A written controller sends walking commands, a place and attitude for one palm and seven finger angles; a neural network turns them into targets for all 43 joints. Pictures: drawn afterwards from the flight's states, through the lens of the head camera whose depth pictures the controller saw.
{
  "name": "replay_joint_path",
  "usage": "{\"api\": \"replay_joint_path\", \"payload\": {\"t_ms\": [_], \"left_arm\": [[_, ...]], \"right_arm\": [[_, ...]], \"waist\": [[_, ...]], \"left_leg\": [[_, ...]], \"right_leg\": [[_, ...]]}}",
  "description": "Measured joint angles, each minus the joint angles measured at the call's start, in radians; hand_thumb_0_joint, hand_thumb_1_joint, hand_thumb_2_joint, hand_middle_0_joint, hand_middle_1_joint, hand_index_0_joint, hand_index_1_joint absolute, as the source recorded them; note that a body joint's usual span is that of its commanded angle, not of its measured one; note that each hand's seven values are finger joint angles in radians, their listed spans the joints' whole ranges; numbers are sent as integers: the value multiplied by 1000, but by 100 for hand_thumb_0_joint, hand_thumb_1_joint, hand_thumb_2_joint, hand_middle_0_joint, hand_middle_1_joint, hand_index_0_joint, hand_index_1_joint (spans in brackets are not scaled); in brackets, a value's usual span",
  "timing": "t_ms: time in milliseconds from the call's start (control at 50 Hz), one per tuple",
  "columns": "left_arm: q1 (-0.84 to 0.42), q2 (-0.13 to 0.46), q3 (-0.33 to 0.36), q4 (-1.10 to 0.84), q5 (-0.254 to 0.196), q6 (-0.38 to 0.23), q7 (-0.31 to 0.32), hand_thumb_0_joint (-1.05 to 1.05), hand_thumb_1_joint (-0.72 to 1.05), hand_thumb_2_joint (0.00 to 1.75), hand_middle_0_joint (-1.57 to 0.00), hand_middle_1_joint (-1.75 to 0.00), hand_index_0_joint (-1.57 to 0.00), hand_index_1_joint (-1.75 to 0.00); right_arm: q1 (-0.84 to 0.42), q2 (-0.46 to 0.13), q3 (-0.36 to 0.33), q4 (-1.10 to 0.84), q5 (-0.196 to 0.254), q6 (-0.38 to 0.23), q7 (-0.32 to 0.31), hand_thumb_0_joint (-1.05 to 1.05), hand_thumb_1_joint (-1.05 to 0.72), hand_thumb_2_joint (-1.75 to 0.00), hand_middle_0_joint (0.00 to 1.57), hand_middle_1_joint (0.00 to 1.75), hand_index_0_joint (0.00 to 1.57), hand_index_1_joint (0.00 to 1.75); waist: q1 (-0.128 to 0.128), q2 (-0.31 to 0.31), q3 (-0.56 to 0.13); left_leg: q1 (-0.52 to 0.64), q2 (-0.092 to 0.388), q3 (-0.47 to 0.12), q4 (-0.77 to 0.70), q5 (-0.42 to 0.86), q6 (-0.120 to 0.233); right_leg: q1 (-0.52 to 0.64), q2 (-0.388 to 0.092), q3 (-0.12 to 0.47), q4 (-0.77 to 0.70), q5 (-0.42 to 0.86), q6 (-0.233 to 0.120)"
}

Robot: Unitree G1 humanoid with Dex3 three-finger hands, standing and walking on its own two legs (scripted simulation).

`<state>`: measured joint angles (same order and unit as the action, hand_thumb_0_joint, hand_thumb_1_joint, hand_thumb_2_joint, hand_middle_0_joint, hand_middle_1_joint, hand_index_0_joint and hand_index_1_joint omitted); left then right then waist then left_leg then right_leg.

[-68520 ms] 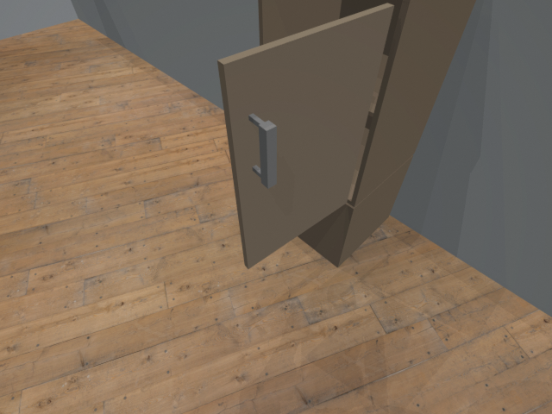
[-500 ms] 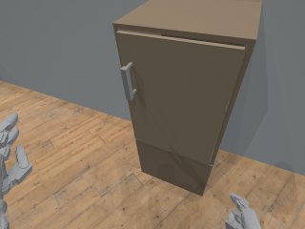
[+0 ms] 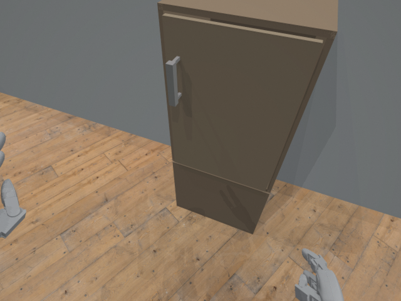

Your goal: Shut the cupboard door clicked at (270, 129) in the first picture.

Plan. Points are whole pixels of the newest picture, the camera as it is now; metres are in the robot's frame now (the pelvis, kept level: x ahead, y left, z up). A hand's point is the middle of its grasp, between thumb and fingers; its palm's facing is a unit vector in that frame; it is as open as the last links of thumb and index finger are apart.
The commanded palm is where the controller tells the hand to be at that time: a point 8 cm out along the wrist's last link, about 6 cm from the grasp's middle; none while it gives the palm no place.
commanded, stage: step back with the hand held close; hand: left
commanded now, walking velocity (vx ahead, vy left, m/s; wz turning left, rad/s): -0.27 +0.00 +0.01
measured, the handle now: (175, 81) +0.69 +0.12 +0.08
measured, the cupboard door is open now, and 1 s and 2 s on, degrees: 0 0 0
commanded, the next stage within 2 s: stop stepping back and stand still in 0.38 s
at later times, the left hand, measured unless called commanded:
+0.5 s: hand out of the picture +0.04 +0.28 +0.18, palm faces +0.57 -0.72 -0.40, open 7.4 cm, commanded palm -0.04 +0.30 +0.19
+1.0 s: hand out of the picture -0.04 +0.25 +0.16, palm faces +0.41 -0.81 -0.41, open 7.4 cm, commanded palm -0.11 +0.29 +0.19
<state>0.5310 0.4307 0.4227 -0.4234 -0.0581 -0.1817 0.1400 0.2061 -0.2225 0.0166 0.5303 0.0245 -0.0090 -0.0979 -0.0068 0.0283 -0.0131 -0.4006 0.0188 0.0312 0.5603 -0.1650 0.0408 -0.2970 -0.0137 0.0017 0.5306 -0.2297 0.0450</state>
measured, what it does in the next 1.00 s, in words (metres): walks backwards: right foot, then left foot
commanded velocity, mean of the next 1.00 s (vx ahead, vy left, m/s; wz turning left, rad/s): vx -0.03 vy -0.01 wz -0.06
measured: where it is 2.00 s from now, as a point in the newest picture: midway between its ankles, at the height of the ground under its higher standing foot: outside the picture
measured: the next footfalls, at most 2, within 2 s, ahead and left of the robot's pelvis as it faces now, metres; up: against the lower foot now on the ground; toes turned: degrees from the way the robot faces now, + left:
right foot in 0.56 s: -0.19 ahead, -0.07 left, +0.00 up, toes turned +1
left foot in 0.76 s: -0.13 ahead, +0.10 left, +0.00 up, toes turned +6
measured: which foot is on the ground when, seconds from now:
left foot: down 0.00-0.58, up 0.60-0.74, down 0.76-1.00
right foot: down 0.00-0.32, up 0.34-0.54, down 0.56-1.00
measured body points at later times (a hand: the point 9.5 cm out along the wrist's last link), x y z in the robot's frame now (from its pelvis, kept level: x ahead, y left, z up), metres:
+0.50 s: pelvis -0.14 -0.02 -0.01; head -0.14 +0.01 +0.43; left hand +0.00 +0.32 +0.20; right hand +0.04 -0.23 -0.09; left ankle +0.02 +0.10 -0.73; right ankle -0.17 -0.15 -0.69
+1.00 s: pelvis -0.25 -0.01 +0.01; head -0.26 +0.00 +0.46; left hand -0.07 +0.29 +0.19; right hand -0.11 -0.25 -0.07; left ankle -0.17 +0.10 -0.72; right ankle -0.27 -0.08 -0.72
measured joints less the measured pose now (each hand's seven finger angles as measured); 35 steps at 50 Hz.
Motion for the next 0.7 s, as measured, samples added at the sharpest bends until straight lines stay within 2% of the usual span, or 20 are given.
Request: {"api": "replay_joint_path", "payload": {"t_ms": [80,140,180,220,260,300,340,400,440,480,540,560,580,620,640,680,700], "left_arm": [[-30,-11,0,-1,23,-25,-1,1,89,90,-21,-30,-21,-30],[-39,-14,9,-27,29,-43,0,1,89,90,-21,-30,-21,-30],[-19,-20,18,-57,24,-58,6,1,89,90,-21,-30,-21,-30],[10,-26,23,-86,17,-69,17,1,89,90,-21,-30,-21,-30],[20,-31,15,-101,16,-73,30,1,89,90,-21,-30,-21,-30],[0,-33,1,-97,15,-71,38,1,89,90,-21,-30,-21,-30],[-59,-33,-6,-69,15,-75,44,1,89,90,-21,-30,-21,-30],[-137,-16,9,-10,18,-73,42,1,89,90,-21,-30,-21,-30],[-150,10,26,3,10,-70,33,1,89,90,-21,-30,-21,-30],[-122,26,42,-17,-3,-69,29,1,89,90,-21,-30,-21,-30],[-21,31,67,-74,-24,-72,22,1,89,90,-21,-30,-21,-30],[9,35,75,-96,-28,-72,20,1,89,90,-21,-30,-21,-30],[21,21,67,-108,-25,-74,15,1,89,90,-21,-30,-21,-30],[30,-3,24,-126,-12,-68,10,1,89,90,-21,-30,-21,-30],[33,-7,5,-132,-5,-67,13,1,89,90,-21,-30,-21,-30],[44,-12,-7,-139,5,-61,21,1,89,90,-21,-30,-22,-30],[42,-12,-4,-134,6,-58,27,1,88,90,-21,-30,-22,-30]], "right_arm": [[31,6,0,11,-5,-29,1,1,-90,-89,20,30,20,30],[47,8,-3,29,-8,-46,6,1,-90,-89,20,30,20,30],[50,7,-7,44,-13,-55,13,1,-90,-89,20,30,20,30],[47,4,-14,67,-22,-61,20,1,-90,-89,20,30,20,30],[46,-1,-19,90,-30,-62,23,1,-90,-89,20,30,20,30],[54,-9,-21,103,-31,-63,19,1,-90,-89,20,30,20,30],[44,-12,-19,106,-27,-71,6,1,-90,-89,20,30,20,30],[24,3,-22,91,-25,-92,-3,1,-90,-89,20,30,20,30],[20,25,-26,89,-24,-102,9,1,-90,-89,20,30,20,30],[18,42,-28,88,-19,-108,29,1,-90,-89,20,30,20,30],[7,55,-22,75,-14,-116,47,1,-90,-89,20,30,20,30],[1,59,-17,66,-14,-120,49,1,-90,-89,20,30,20,30],[-11,53,-18,65,-14,-123,51,1,-90,-89,20,30,20,30],[-15,38,-18,90,-23,-119,52,1,-90,-89,20,30,20,30],[-4,34,-13,109,-24,-116,52,1,-90,-89,20,30,20,30],[27,32,1,134,-24,-105,46,1,-90,-89,20,30,20,30],[43,30,6,139,-24,-101,41,1,-90,-89,20,30,20,30]], "waist": [[-13,-6,22],[-15,-9,39],[-1,-13,40],[19,-20,34],[35,-30,21],[38,-28,-4],[29,-22,2],[-5,14,31],[-28,23,31],[-32,15,17],[-15,-7,-11],[-5,-25,-16],[5,-17,-3],[27,-5,21],[44,-17,16],[71,-50,-16],[76,-62,-35]], "left_leg": [[-53,7,-16,52,-18,5],[-89,21,-11,87,-60,1],[-111,23,-7,112,-124,-6],[-129,14,-4,146,-203,-30],[-118,0,6,192,-221,-44],[-72,-8,7,156,-225,-40],[-80,-8,6,114,-121,-16],[-109,38,12,79,4,21],[-130,72,27,42,76,22],[-152,96,59,10,120,21],[-194,108,110,-18,152,10],[-214,102,131,-13,135,2],[-232,106,130,7,88,-14],[-239,83,86,114,-68,-53],[-229,60,63,188,-104,-60],[-173,22,39,260,-120,-61],[-127,10,35,245,-118,-58]], "right_leg": [[-27,27,10,58,-21,-9],[-47,31,-7,90,-21,-22],[-64,27,-13,98,-12,-28],[-82,24,1,99,4,-33],[-92,16,20,96,22,-30],[-107,12,23,90,35,-22],[-130,17,24,111,-28,-18],[-170,76,25,316,-148,-18],[-159,104,12,430,-207,-24],[-108,104,-12,434,-247,-33],[15,78,-48,269,-283,-49],[61,64,-48,179,-292,-58],[63,67,-47,146,-258,-68],[68,67,-44,142,-221,-74],[77,57,-32,129,-206,-73],[90,36,3,93,-175,-65],[95,29,17,76,-161,-61]]}}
